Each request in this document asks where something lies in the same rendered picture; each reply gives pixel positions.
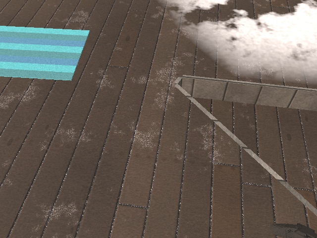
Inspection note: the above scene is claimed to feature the robot right hand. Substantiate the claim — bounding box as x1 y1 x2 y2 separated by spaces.
269 223 317 238

